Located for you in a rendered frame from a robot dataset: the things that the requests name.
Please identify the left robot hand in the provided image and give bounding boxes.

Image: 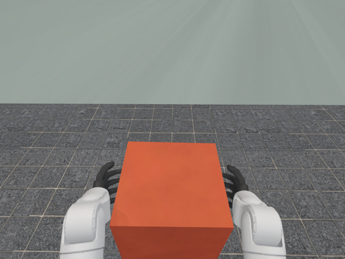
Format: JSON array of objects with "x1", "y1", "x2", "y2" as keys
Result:
[{"x1": 93, "y1": 161, "x2": 122, "y2": 204}]

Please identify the right robot hand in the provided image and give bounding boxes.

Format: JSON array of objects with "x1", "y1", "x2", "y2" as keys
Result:
[{"x1": 222, "y1": 165, "x2": 249, "y2": 209}]

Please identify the left robot forearm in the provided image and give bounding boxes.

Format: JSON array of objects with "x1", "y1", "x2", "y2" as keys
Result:
[{"x1": 60, "y1": 187, "x2": 111, "y2": 259}]

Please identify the right robot forearm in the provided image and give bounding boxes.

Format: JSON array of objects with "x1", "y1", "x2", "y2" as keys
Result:
[{"x1": 232, "y1": 190, "x2": 286, "y2": 259}]

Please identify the carton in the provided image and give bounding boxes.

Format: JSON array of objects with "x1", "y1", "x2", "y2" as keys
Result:
[{"x1": 109, "y1": 141, "x2": 234, "y2": 259}]

